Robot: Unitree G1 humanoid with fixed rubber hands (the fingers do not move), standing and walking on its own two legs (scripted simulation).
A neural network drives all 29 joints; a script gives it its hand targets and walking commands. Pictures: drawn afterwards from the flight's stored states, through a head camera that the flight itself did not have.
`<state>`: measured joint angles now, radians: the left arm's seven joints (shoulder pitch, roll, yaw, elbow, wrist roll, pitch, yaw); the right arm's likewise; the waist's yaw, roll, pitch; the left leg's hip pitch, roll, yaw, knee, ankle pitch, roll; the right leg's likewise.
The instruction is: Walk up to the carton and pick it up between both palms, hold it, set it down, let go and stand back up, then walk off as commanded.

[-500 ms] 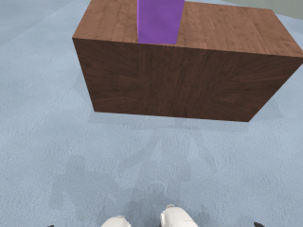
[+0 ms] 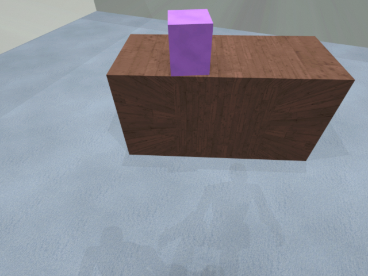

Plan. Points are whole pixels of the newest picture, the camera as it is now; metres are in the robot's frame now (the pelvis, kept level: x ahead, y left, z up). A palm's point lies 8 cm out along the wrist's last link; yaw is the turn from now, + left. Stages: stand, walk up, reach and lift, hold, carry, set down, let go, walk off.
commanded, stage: walk off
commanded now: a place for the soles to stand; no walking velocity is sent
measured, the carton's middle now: (188, 43) +1.18 +0.01 +0.01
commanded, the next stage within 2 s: stand in 0.68 s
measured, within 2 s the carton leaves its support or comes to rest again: neither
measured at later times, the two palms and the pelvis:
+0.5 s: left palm out of the picture +0.05 +0.29 -0.11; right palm out of the picture +0.08 -0.34 -0.13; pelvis +0.02 -0.02 -0.01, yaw +1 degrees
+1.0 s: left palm out of the picture +0.16 +0.31 -0.12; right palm (305, 270) +0.18 -0.26 -0.10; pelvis +0.06 +0.01 +0.00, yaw +0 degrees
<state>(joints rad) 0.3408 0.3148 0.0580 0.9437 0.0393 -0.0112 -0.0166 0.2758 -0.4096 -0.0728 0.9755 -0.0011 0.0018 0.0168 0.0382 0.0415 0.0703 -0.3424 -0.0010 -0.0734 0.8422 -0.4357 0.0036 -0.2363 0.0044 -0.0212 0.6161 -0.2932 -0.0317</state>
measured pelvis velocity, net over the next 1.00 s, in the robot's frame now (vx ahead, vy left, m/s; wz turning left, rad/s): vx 0.06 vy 0.01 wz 0.01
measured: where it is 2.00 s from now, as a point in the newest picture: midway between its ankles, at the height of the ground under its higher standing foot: outside the picture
